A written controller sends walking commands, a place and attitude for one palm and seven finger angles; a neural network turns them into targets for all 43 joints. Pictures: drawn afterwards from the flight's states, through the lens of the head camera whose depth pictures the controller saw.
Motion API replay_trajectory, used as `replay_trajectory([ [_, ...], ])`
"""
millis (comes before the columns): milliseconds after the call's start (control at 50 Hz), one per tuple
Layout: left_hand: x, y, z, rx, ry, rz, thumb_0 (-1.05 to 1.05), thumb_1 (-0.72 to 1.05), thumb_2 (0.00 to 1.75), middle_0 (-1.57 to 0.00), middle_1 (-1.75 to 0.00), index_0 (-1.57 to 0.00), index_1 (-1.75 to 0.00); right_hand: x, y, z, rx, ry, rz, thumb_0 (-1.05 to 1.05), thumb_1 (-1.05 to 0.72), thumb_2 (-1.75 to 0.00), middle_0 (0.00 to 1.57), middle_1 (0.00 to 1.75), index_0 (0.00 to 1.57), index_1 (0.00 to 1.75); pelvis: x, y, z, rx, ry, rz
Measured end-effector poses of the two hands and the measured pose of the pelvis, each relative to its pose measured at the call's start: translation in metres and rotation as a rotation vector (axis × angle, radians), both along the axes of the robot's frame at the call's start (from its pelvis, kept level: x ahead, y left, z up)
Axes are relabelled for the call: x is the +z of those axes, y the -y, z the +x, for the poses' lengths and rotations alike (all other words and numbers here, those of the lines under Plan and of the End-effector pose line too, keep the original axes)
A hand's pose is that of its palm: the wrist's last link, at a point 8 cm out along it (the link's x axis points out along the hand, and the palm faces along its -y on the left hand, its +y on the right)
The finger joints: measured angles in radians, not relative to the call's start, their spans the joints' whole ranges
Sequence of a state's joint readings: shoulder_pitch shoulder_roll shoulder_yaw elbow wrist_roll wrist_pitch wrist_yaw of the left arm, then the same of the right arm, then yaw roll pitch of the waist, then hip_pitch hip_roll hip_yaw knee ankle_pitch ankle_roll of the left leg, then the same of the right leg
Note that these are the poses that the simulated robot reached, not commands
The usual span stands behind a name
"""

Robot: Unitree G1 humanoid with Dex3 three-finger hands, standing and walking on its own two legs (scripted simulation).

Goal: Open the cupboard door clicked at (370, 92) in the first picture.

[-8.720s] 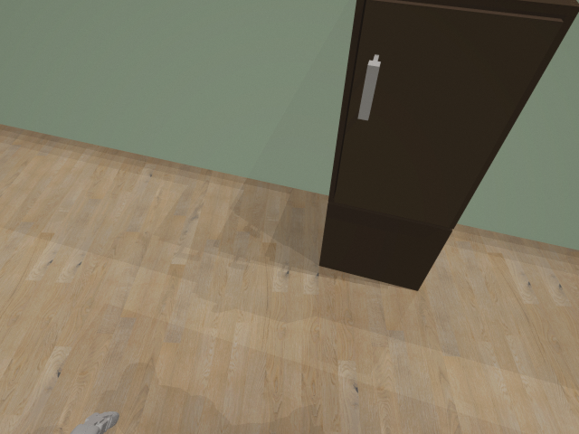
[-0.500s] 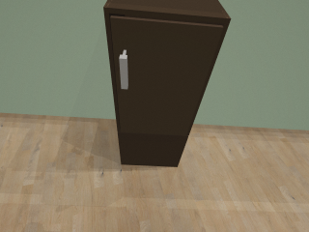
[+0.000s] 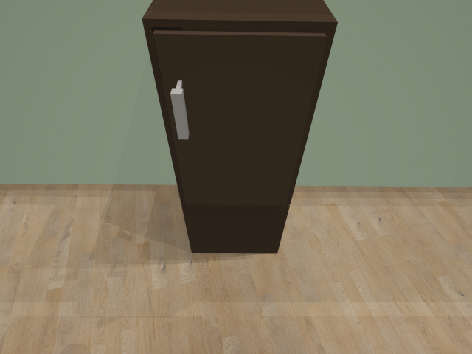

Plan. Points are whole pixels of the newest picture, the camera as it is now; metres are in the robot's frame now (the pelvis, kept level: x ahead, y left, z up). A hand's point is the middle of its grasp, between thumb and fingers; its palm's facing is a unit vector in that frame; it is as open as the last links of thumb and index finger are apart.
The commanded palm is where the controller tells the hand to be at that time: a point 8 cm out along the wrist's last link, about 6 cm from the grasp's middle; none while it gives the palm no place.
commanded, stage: look again from close up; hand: left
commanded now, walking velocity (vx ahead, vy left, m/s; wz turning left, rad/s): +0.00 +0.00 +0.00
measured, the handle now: (181, 110) +0.63 +0.18 +0.07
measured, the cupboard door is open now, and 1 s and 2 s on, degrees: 0 0 0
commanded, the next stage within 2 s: shuffle to correct the standing spot in 0.32 s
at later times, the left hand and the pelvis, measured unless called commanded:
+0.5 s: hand out of the picture -0.01 +0.12 -0.18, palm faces +0.05 -0.99 -0.16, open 7.4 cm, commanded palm none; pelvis +0.01 -0.03 +0.00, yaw +0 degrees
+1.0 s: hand out of the picture +0.12 +0.14 -0.18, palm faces +0.06 -0.98 -0.19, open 7.3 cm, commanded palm none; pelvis +0.11 -0.04 +0.00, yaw +3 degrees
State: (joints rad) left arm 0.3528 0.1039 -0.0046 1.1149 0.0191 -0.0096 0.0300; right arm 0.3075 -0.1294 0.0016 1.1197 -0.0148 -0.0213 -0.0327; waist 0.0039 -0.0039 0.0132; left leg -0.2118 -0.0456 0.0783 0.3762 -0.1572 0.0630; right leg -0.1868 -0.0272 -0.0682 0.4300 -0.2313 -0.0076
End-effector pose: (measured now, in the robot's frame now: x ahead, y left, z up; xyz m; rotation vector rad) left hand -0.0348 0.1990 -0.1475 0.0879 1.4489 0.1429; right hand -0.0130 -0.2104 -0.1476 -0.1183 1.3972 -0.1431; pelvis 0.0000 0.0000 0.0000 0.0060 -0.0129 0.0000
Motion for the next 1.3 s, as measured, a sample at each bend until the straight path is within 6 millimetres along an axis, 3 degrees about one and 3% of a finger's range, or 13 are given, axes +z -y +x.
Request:
replay_trajectory([
  [200, -0.002, 0.022, 0.002, 0.005, 0.001, -0.022, 0.0, 0.9, 0.9, -0.2, -0.3, -0.2, -0.3, 0.001, 0.013, 0.006, 0.008, -0.002, -0.005, 0.0, -0.92, -0.89, 0.19, 0.3, 0.2, 0.3, 0.0, 0.013, 0.004, 0.002, 0.004, 0.001],
  [540, -0.001, 0.027, 0.022, 0.006, 0.034, 0.012, 0.0, 0.91, 0.9, -0.2, -0.3, -0.2, -0.3, -0.004, 0.022, 0.005, 0.009, -0.032, 0.023, 0.0, -0.92, -0.89, 0.19, 0.3, 0.2, 0.3, -0.002, 0.031, 0.015, 0.007, 0.006, 0.004],
  [680, -0.012, 0.028, 0.022, 0.054, 0.002, -0.006, 0.0, 0.9, 0.9, -0.2, -0.3, -0.2, -0.3, -0.007, 0.025, 0.012, 0.009, -0.07, 0.009, 0.0, -0.91, -0.89, 0.19, 0.3, 0.2, 0.3, -0.01, 0.033, 0.038, 0.023, -0.002, -0.017],
  [800, -0.022, 0.026, 0.028, 0.077, -0.067, -0.043, 0.0, 0.91, 0.9, -0.2, -0.3, -0.2, -0.3, -0.003, 0.021, 0.04, 0.003, -0.064, -0.024, 0.0, -0.91, -0.89, 0.19, 0.3, 0.2, 0.3, -0.016, 0.025, 0.07, 0.021, -0.018, -0.004],
  [880, -0.015, 0.021, 0.059, 0.027, -0.089, -0.042, 0.0, 0.91, 0.9, -0.2, -0.3, -0.2, -0.3, 0.0, 0.017, 0.048, -0.028, -0.049, -0.032, 0.0, -0.91, -0.89, 0.19, 0.3, 0.2, 0.3, -0.012, 0.022, 0.088, 0.016, -0.027, -0.008],
  [1020, -0.001, 0.006, 0.157, 0.011, 0.06, 0.063, 0.03, 0.95, 0.9, -0.2, -0.3, -0.2, -0.3, 0.007, 0.017, 0.049, -0.015, -0.196, 0.017, 0.0, -0.91, -0.89, 0.2, 0.3, 0.2, 0.3, -0.004, 0.039, 0.116, 0.045, -0.031, -0.006],
  [1100, 0.0, 0.007, 0.2, -0.005, 0.139, 0.125, 0.02, 0.94, 0.9, -0.2, -0.3, -0.2, -0.3, -0.01, 0.036, 0.07, -0.02, -0.225, 0.044, 0.0, -0.91, -0.89, 0.2, 0.3, 0.2, 0.3, -0.015, 0.057, 0.134, 0.046, -0.022, 0.015],
  [1160, 0.004, 0.014, 0.218, -0.005, 0.179, 0.15, 0.01, 0.93, 0.9, -0.2, -0.3, -0.2, -0.3, -0.021, 0.058, 0.1, -0.017, -0.187, 0.033, 0.0, -0.91, -0.89, 0.2, 0.3, 0.21, 0.3, -0.018, 0.065, 0.138, 0.068, -0.014, 0.018],
  [1300, 0.008, 0.03, 0.212, 0.03, 0.21, 0.125, 0.0, 0.92, 0.9, -0.2, -0.3, -0.2, -0.3, -0.013, 0.097, 0.195, 0.067, 0.038, -0.05, 0.0, -0.91, -0.89, 0.19, 0.3, 0.2, 0.3, -0.011, 0.067, 0.126, 0.076, -0.003, 0.034],
])
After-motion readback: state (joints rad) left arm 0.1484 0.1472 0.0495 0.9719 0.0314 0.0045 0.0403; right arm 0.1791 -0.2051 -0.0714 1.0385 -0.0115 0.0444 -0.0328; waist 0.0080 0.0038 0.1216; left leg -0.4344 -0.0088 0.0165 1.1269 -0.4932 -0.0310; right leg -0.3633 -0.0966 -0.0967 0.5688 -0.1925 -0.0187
